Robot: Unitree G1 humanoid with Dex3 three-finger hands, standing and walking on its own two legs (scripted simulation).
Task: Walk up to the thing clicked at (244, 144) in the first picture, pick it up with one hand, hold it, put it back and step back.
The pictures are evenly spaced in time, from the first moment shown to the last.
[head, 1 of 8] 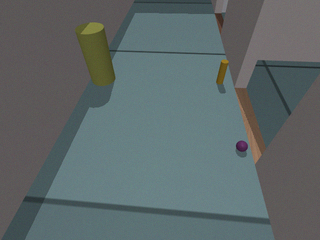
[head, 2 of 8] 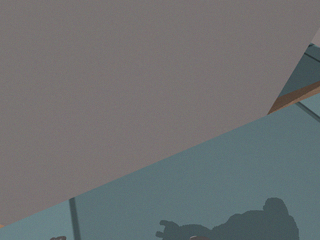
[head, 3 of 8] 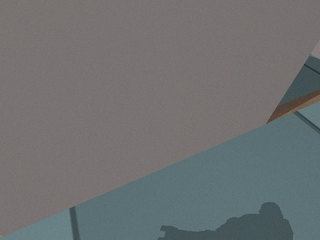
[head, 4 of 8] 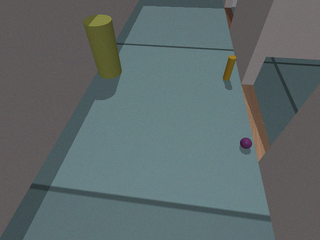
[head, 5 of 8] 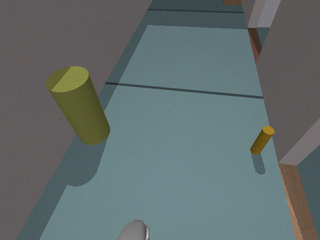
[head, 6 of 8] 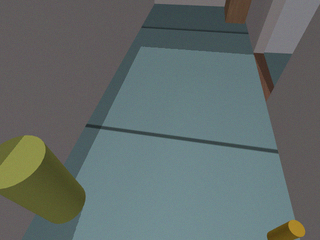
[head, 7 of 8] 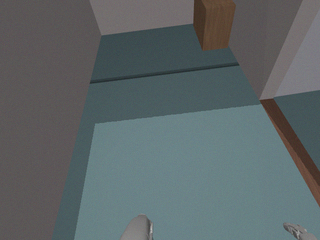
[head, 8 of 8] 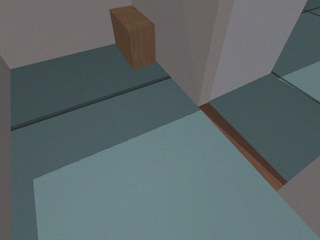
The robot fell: no
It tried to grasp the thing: no
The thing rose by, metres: 0.00
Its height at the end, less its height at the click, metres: +0.00
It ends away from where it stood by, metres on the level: 0.00
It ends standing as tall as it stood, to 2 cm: yes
